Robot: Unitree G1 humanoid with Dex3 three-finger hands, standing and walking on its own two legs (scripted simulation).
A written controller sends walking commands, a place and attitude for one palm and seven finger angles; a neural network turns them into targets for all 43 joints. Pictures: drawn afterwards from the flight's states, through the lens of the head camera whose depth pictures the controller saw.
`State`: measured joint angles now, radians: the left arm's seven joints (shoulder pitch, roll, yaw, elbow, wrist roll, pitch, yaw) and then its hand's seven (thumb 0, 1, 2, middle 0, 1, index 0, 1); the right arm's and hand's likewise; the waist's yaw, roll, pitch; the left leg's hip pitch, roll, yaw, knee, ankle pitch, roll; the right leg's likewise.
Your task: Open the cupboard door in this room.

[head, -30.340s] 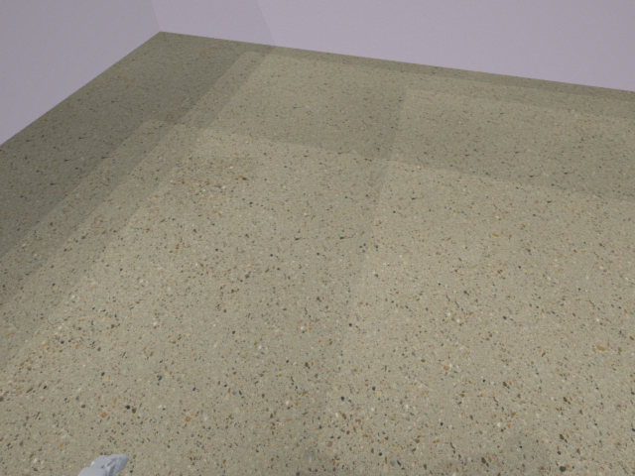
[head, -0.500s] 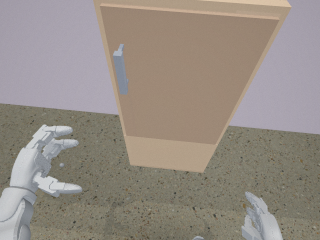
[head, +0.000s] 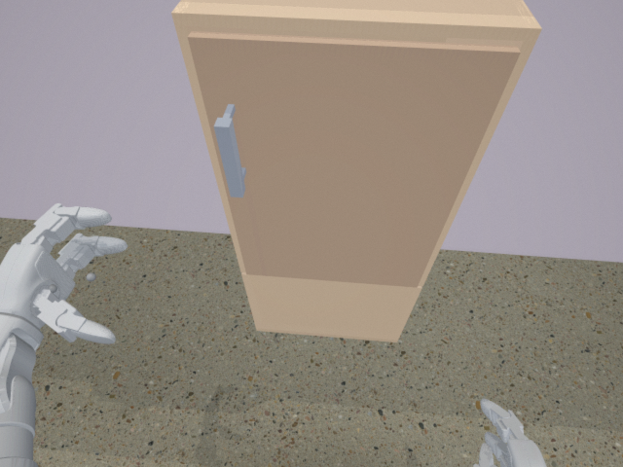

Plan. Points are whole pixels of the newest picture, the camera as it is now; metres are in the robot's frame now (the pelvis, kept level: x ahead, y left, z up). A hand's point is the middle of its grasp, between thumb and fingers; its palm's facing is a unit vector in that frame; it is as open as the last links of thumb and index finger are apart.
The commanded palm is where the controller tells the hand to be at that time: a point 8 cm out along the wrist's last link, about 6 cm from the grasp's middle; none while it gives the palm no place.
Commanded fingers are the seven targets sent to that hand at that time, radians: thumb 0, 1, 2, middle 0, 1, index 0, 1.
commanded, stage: raise the hand with hooked fingers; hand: left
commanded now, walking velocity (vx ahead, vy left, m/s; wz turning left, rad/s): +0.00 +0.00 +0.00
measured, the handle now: (234, 152) +0.56 +0.17 +0.07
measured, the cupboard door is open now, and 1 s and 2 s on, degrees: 0 0 0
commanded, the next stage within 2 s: move the hooked fingers beside the handle in 0.40 s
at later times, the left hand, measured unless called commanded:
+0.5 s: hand (96, 288) +0.28 +0.27 +0.10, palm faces +0.02 -1.00 -0.03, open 14.0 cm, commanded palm +0.26 +0.31 +0.10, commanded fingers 0.00 -0.50 0.30 -0.30 -1.20 -0.30 -1.20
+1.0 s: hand (136, 239) +0.36 +0.25 +0.10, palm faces +0.00 -1.00 -0.02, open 14.0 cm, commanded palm +0.33 +0.30 +0.09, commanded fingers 0.00 -0.50 0.30 -0.30 -1.20 -0.30 -1.20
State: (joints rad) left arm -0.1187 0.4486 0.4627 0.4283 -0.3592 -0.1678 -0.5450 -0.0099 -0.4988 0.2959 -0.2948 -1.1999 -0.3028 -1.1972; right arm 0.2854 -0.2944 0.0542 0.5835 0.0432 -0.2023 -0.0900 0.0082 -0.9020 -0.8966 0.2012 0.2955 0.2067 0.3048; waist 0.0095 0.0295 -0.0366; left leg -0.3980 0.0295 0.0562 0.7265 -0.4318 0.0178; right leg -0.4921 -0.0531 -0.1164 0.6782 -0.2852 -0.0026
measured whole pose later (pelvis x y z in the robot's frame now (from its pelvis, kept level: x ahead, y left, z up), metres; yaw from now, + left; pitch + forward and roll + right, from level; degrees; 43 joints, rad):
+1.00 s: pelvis -0.01 -0.01 +0.00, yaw -1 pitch +8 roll +0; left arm -0.41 0.48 0.45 0.74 -0.28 -0.24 -0.51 -0.01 -0.50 0.30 -0.30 -1.20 -0.30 -1.20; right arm 0.32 -0.30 0.06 0.60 0.04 -0.15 -0.09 0.01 -0.90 -0.90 0.20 0.30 0.21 0.30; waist -0.03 0.01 -0.03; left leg -0.46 0.04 0.07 0.74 -0.41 0.01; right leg -0.57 -0.05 -0.10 0.70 -0.27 -0.02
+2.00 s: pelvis +0.00 +0.01 -0.01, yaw -2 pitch +18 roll -2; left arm -0.89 0.63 0.48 1.18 -0.14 -0.32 -0.44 -0.01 -0.50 0.30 -0.29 -1.20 -0.30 -1.20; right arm 0.42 -0.29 0.05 0.61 0.01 0.05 -0.05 0.00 -0.90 -0.90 0.20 0.30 0.21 0.30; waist -0.15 0.01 -0.06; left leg -0.68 0.05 0.07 0.83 -0.46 0.03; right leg -0.77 -0.03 -0.09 0.74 -0.27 0.00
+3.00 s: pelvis +0.00 +0.01 -0.02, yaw -2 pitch +18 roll -3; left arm -0.87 0.61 0.47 1.15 -0.14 -0.34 -0.42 -0.01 -0.50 0.30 -0.30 -1.20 -0.30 -1.20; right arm 0.39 -0.29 0.05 0.58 0.00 0.09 -0.03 0.00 -0.90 -0.90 0.20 0.30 0.21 0.30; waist -0.15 0.02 -0.07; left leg -0.70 0.06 0.06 0.86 -0.48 0.03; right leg -0.78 -0.03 -0.10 0.76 -0.29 0.00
